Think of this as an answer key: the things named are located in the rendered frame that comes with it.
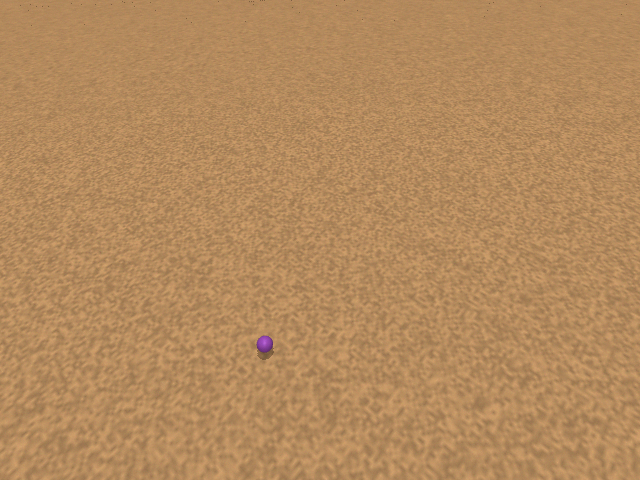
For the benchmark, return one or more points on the ball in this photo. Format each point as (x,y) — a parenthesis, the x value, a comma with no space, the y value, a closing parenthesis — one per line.
(264,344)

